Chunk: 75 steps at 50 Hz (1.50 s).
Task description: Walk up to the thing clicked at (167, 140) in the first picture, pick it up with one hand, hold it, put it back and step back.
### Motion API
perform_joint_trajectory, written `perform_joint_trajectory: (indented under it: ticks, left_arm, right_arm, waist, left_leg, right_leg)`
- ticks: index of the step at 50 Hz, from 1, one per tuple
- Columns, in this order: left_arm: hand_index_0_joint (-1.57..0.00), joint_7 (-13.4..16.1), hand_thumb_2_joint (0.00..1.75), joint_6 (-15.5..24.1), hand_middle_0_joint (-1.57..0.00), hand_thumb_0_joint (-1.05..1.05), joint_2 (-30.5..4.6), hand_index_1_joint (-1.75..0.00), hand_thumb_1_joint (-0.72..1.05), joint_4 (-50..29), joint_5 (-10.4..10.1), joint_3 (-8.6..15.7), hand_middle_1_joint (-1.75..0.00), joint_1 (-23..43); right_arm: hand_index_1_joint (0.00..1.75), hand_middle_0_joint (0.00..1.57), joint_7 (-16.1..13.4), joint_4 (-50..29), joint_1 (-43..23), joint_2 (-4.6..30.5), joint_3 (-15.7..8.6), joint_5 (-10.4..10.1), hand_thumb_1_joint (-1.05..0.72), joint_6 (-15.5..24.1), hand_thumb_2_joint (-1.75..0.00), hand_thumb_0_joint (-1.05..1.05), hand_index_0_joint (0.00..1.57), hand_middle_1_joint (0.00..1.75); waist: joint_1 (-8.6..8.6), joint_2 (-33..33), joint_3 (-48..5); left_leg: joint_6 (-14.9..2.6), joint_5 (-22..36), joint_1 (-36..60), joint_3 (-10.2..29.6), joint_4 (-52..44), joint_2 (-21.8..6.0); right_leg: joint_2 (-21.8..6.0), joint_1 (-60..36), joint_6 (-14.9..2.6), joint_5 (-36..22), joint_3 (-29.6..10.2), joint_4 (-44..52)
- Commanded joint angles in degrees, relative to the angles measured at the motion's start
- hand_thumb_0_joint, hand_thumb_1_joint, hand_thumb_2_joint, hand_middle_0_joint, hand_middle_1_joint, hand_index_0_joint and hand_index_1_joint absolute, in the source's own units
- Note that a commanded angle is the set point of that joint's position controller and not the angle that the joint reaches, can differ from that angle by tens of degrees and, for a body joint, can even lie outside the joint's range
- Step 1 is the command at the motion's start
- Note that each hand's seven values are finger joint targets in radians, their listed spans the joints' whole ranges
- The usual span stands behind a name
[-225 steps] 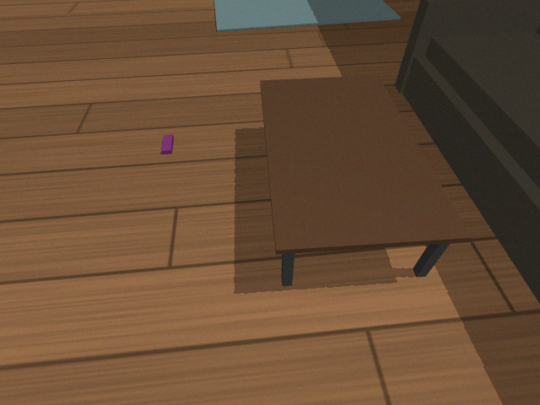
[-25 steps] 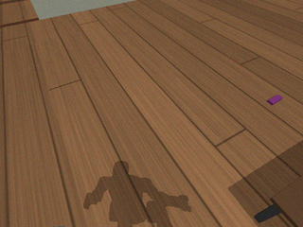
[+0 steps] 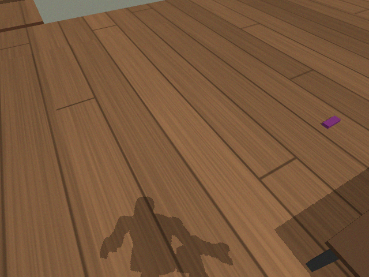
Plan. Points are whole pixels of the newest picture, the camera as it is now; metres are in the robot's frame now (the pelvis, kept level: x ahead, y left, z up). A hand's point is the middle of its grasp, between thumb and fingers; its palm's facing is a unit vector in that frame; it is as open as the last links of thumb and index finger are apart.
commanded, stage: stand
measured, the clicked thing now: (331, 122) +1.34 -1.10 -0.77
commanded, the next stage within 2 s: walk up in 1.78 s
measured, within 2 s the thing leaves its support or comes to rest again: neither
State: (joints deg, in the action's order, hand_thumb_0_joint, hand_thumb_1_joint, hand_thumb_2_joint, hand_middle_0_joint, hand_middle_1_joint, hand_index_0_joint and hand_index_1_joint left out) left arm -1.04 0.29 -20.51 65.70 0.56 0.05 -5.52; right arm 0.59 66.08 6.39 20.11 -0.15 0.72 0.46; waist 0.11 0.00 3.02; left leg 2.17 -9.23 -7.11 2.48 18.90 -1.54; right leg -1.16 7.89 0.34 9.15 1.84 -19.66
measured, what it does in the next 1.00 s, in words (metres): stands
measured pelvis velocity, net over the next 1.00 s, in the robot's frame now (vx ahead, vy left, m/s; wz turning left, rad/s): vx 0.02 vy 0.00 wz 0.00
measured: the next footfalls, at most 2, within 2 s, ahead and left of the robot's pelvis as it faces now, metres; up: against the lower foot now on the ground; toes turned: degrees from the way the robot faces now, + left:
none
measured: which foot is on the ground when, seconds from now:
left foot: down 0.00-1.00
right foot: down 0.00-1.00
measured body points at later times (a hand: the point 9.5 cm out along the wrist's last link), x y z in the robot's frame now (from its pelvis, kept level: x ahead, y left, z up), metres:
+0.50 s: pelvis +0.01 +0.00 +0.00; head +0.02 +0.00 +0.45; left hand +0.08 +0.31 -0.13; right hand +0.09 -0.30 -0.13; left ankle +0.02 +0.14 -0.75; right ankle +0.02 -0.12 -0.75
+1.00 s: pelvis +0.02 +0.00 +0.00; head +0.02 +0.00 +0.45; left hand +0.09 +0.30 -0.13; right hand +0.09 -0.30 -0.13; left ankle +0.02 +0.14 -0.75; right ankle +0.02 -0.12 -0.75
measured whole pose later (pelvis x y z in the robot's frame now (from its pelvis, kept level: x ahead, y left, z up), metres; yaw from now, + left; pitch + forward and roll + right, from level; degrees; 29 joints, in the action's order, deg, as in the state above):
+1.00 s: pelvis +0.02 +0.00 +0.00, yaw +0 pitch -2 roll +0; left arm -0.8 0.3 -20.5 65.0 0.7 0.1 -5.8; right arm 0.2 64.9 6.3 20.3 0.5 0.7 0.5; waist 0.2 -0.2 2.7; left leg 2.1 -10.2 -5.7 2.3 18.1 -1.7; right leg -1.1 6.5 0.5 10.1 1.7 -18.8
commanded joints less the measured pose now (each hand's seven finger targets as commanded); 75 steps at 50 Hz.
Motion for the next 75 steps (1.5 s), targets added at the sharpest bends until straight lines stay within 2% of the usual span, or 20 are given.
perform_joint_trajectory:
  ticks: [1,3,9,16,20,27,29,33,37,41,43,45,54,59,60,66,68,71,75]
  left_arm:
    - [-0.2,1.0,0.9,1.4,-0.2,0.0,-12.3,-0.3,0.9,-3.5,-0.3,2.3,-0.3,2.4]
    - [-0.2,1.0,0.9,1.5,-0.2,0.0,-12.3,-0.3,0.9,-3.4,-0.3,2.4,-0.3,1.8]
    - [-0.2,1.0,0.9,1.5,-0.2,0.0,-12.3,-0.3,0.9,-3.6,-0.2,2.4,-0.3,2.0]
    - [-0.2,1.0,0.9,1.3,-0.2,0.0,-12.2,-0.3,0.9,-3.8,-0.3,2.3,-0.3,2.3]
    - [-0.2,1.1,0.9,1.5,-0.2,0.0,-12.6,-0.3,0.9,-3.8,-0.2,2.4,-0.3,1.6]
    - [-0.2,1.1,0.9,1.4,-0.2,0.0,-12.5,-0.3,0.9,-3.8,-0.2,2.4,-0.3,1.9]
    - [-0.2,1.1,0.9,1.4,-0.2,0.0,-12.4,-0.3,0.9,-4.0,-0.2,2.4,-0.3,2.1]
    - [-0.2,1.1,0.9,1.4,-0.2,0.0,-12.4,-0.3,0.9,-3.7,-0.3,2.4,-0.3,1.7]
    - [-0.2,1.2,0.9,1.5,-0.2,0.0,-12.4,-0.3,0.9,-3.9,-0.1,2.4,-0.3,1.8]
    - [-0.2,1.3,0.9,1.4,-0.2,0.0,-12.5,-0.3,0.9,-4.1,-0.3,2.5,-0.3,1.8]
    - [-0.2,1.3,0.9,1.5,-0.2,0.0,-12.4,-0.3,0.9,-4.2,-0.1,2.4,-0.3,1.7]
    - [-0.2,1.2,0.9,1.4,-0.2,0.0,-12.4,-0.3,0.9,-4.0,-0.2,2.5,-0.3,1.8]
    - [-0.2,1.3,0.9,1.4,-0.2,0.0,-12.4,-0.3,0.9,-4.2,-0.1,2.4,-0.3,1.3]
    - [-0.2,1.3,0.9,1.3,-0.2,0.0,-12.3,-0.3,0.9,-4.4,-0.2,2.4,-0.3,2.0]
    - [-0.2,1.2,0.9,1.4,-0.2,0.0,-12.0,-0.3,0.9,-4.1,-0.2,2.4,-0.3,1.1]
    - [-0.2,1.2,0.9,1.4,-0.2,0.0,-12.4,-0.3,0.9,-4.4,0.0,2.5,-0.3,1.2]
    - [-0.2,1.2,0.9,1.4,-0.2,0.0,-12.7,-0.3,0.9,-4.4,0.0,2.7,-0.3,1.2]
    - [-0.2,1.2,0.9,1.3,-0.2,0.0,-12.2,-0.3,0.9,-4.4,-0.1,2.5,-0.3,1.2]
    - [-0.2,1.2,0.9,1.4,-0.2,0.0,-12.3,-0.3,0.9,-4.3,-0.2,2.5,-0.3,0.8]
  right_arm:
    - [0.3,0.2,-0.7,-3.2,-2.1,11.9,-1.7,-0.2,-0.9,1.2,-0.9,0.0,0.2,0.3]
    - [0.3,0.2,-0.8,-3.4,-3.0,12.4,-1.7,-0.3,-0.9,1.4,-0.9,0.0,0.2,0.3]
    - [0.3,0.2,-0.9,-3.7,-3.1,12.7,-1.7,-0.4,-0.9,1.4,-0.9,0.0,0.2,0.3]
    - [0.3,0.2,-0.9,-3.6,-2.7,12.5,-1.6,-0.3,-0.9,1.2,-0.9,0.0,0.2,0.3]
    - [0.3,0.2,-1.0,-4.0,-3.2,12.5,-1.6,-0.4,-0.9,1.3,-0.9,0.0,0.2,0.3]
    - [0.3,0.2,-0.9,-3.8,-2.6,12.3,-1.4,-0.4,-0.9,1.1,-0.9,0.0,0.2,0.3]
    - [0.3,0.2,-1.0,-4.0,-2.8,12.6,-1.4,-0.3,-0.9,1.2,-0.9,0.0,0.2,0.3]
    - [0.3,0.2,-1.0,-3.9,-2.4,12.3,-1.3,-0.3,-0.9,1.1,-0.9,0.0,0.2,0.3]
    - [0.3,0.2,-1.0,-4.2,-2.8,12.4,-1.5,-0.3,-0.9,1.1,-0.9,0.0,0.2,0.3]
    - [0.3,0.2,-1.1,-4.0,-2.4,12.5,-1.5,-0.3,-0.9,1.1,-0.9,0.0,0.2,0.3]
    - [0.3,0.2,-1.0,-4.2,-2.8,12.6,-1.6,-0.3,-0.9,1.1,-0.9,0.0,0.2,0.3]
    - [0.3,0.2,-1.1,-4.0,-1.9,12.1,-1.3,-0.2,-0.9,1.1,-0.9,0.0,0.2,0.3]
    - [0.3,0.2,-1.1,-4.4,-2.4,12.5,-1.6,-0.2,-0.9,1.1,-0.9,0.0,0.2,0.3]
    - [0.3,0.2,-1.0,-4.3,-1.7,12.3,-1.6,-0.3,-0.9,1.0,-0.9,0.0,0.2,0.3]
    - [0.3,0.2,-1.0,-4.3,-2.2,12.4,-1.6,-0.3,-0.9,1.0,-0.9,0.0,0.2,0.3]
    - [0.3,0.2,-1.0,-4.6,-2.0,12.6,-1.7,-0.2,-0.9,1.0,-0.9,0.0,0.2,0.3]
    - [0.3,0.2,-1.0,-4.7,-2.1,12.5,-1.8,-0.1,-0.9,1.0,-0.9,0.0,0.2,0.3]
    - [0.3,0.2,-1.0,-4.5,-1.9,12.6,-1.7,-0.2,-0.9,1.1,-0.9,0.0,0.2,0.3]
    - [0.3,0.2,-1.0,-4.7,-1.9,12.5,-1.7,-0.2,-0.9,1.1,-0.9,0.0,0.2,0.3]
  waist:
    - [-0.1,-0.7,-3.2]
    - [0.36,-1.1,-3.8]
    - [0.27,-0.5,-4.5]
    - [0.19,-0.7,-3.1]
    - [0.18,-0.4,-4.9]
    - [-0.03,0.0,-3.7]
    - [0.01,-1.0,-4.3]
    - [0.16,-0.3,-3.5]
    - [0.05,-0.2,-4.8]
    - [0.1,-0.8,-3.8]
    - [0.19,-0.5,-5.3]
    - [0.1,-0.5,-3.7]
    - [0.26,-0.4,-4.8]
    - [-0.1,-0.2,-3.0]
    - [0.32,-0.9,-2.4]
    - [0.18,-0.7,-4.0]
    - [0.1,-0.3,-4.1]
    - [0.14,-0.9,-3.8]
    - [0.27,-0.8,-3.5]
  left_leg:
    - [-2.56,2.1,-2.8,4.2,-4.0,-5.1]
    - [-2.55,3.7,-1.1,4.2,-3.6,-5.2]
    - [-2.68,6.2,-0.5,4.1,-3.1,-5.6]
    - [-2.39,3.7,-1.1,3.9,-3.8,-5.2]
    - [-2.46,6.6,1.1,3.6,-2.8,-5.5]
    - [-2.49,5.3,-0.3,3.5,-3.2,-5.4]
    - [-2.47,6.9,-0.3,3.4,-3.0,-5.5]
    - [-2.44,5.7,-0.9,3.6,-3.5,-5.4]
    - [-2.59,7.6,0.5,3.4,-2.5,-5.5]
    - [-2.31,6.4,-0.1,3.5,-3.2,-5.5]
    - [-2.57,8.7,1.2,3.4,-2.4,-5.7]
    - [-2.51,7.1,-0.9,3.5,-3.5,-5.7]
    - [-2.51,8.0,1.0,3.4,-3.0,-5.7]
    - [-2.64,5.3,-0.9,3.4,-3.6,-5.4]
    - [-2.71,3.7,-0.8,3.6,-3.8,-5.3]
    - [-2.81,6.1,-0.1,3.5,-3.4,-5.5]
    - [-2.84,4.8,0.2,3.3,-3.1,-5.3]
    - [-2.89,6.2,-0.1,3.4,-3.3,-5.4]
    - [-2.82,6.4,0.4,3.5,-3.4,-5.4]
  right_leg:
    - [-6.2,-2.0,-1.27,-0.2,-5.6,3.7]
    - [-6.3,-1.7,-1.35,-1.7,-5.6,3.5]
    - [-6.4,-2.7,-1.21,-4.2,-5.3,3.2]
    - [-6.4,-1.4,-1.39,-1.2,-5.5,4.0]
    - [-6.5,-1.8,-1.3,-4.6,-5.5,3.5]
    - [-6.4,-2.1,-1.14,-4.3,-5.5,3.8]
    - [-6.5,-2.8,-1.22,-5.7,-5.3,3.2]
    - [-6.4,-2.5,-1.19,-3.7,-5.3,3.7]
    - [-6.6,-2.8,-1.17,-6.7,-5.2,3.7]
    - [-6.4,-2.5,-1.28,-4.9,-5.3,3.7]
    - [-6.7,-3.3,-1.43,-7.6,-5.3,3.3]
    - [-6.4,-3.7,-1.09,-5.9,-5.1,3.4]
    - [-6.5,-3.0,-1.24,-6.6,-4.9,3.4]
    - [-6.4,-2.9,-1.29,-4.1,-5.0,4.0]
    - [-6.3,-2.0,-1.13,-2.6,-5.2,4.5]
    - [-6.5,-2.9,-1.25,-5.0,-5.1,3.8]
    - [-6.6,-2.7,-1.37,-4.0,-5.4,4.0]
    - [-6.5,-3.2,-1.44,-5.7,-5.3,3.6]
    - [-6.3,-2.4,-1.42,-4.7,-5.1,3.8]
